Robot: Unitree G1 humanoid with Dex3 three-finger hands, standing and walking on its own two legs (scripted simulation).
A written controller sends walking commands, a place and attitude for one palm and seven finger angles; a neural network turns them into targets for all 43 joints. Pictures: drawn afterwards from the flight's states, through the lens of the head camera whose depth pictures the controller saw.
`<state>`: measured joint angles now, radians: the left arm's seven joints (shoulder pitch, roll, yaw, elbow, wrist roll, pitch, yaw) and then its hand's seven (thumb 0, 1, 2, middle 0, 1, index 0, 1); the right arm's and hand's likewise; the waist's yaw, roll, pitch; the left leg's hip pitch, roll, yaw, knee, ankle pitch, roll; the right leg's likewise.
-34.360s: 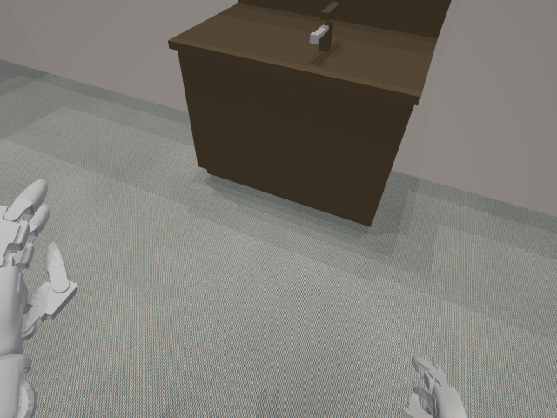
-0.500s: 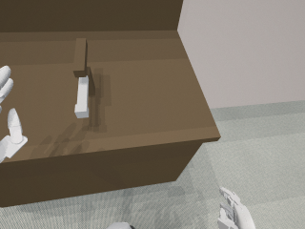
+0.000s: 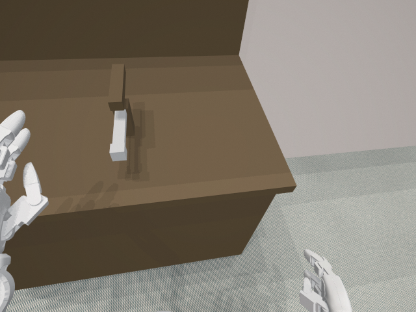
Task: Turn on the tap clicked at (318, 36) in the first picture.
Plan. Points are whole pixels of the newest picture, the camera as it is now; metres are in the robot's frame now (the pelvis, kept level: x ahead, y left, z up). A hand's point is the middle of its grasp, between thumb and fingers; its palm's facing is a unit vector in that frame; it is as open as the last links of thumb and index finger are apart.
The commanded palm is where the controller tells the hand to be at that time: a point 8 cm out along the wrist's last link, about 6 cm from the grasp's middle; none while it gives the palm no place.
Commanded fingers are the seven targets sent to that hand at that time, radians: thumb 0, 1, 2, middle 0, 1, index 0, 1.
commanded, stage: look again from close up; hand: left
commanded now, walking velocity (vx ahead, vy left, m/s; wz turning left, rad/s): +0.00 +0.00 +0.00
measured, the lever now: (118, 152) +0.39 +0.23 +0.06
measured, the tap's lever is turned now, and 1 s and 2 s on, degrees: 0 0 0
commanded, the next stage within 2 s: shuffle to correct the standing spot in 0.14 s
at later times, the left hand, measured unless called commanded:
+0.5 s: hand (80, 180) +0.25 +0.21 +0.16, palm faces +0.34 -0.88 -0.33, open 7.4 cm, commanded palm +0.19 +0.25 +0.18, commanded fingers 0.00 0.90 0.90 -0.20 -0.30 -0.20 -0.30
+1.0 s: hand (134, 170) +0.28 +0.15 +0.16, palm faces +0.23 -0.88 -0.42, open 7.4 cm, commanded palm +0.23 +0.20 +0.18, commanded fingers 0.00 0.90 0.90 -0.20 -0.30 -0.20 -0.30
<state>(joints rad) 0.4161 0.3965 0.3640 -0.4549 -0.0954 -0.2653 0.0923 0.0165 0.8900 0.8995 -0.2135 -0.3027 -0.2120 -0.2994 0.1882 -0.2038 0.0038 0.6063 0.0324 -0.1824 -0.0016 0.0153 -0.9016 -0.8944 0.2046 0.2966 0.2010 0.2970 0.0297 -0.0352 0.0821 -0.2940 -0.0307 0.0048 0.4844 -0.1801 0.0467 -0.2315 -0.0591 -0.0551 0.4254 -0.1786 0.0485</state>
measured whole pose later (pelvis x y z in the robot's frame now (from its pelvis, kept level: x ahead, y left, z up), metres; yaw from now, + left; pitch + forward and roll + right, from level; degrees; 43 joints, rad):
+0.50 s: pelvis +0.01 -0.02 +0.00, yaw -5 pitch -1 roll -1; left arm 0.38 0.35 0.36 -0.46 -0.07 -0.19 0.10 0.02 0.89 0.90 -0.21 -0.30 -0.21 -0.30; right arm 0.19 -0.17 0.03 0.55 0.02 -0.13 -0.01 0.02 -0.90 -0.89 0.20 0.30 0.20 0.30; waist 0.04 -0.03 0.08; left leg -0.25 0.02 0.07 0.48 -0.21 0.02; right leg -0.23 -0.01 0.01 0.46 -0.20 0.02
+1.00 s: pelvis +0.05 -0.07 -0.01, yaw -4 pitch -1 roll -1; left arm 0.50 0.40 0.38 -0.55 -0.11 -0.12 0.08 0.02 0.89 0.90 -0.21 -0.30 -0.21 -0.30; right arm 0.20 -0.23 -0.03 0.55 0.04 -0.05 -0.04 0.02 -0.90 -0.89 0.20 0.30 0.20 0.30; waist -0.02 0.02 0.07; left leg -0.25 0.10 0.02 0.57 -0.31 -0.06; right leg -0.22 0.07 -0.03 0.52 -0.29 -0.05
